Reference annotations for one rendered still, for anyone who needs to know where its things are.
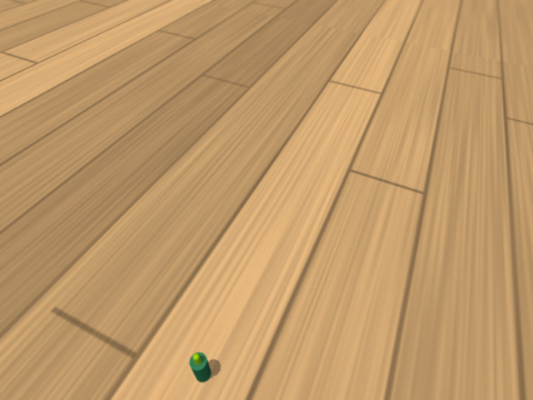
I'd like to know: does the bottle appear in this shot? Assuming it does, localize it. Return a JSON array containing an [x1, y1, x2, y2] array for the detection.
[[190, 352, 211, 383]]

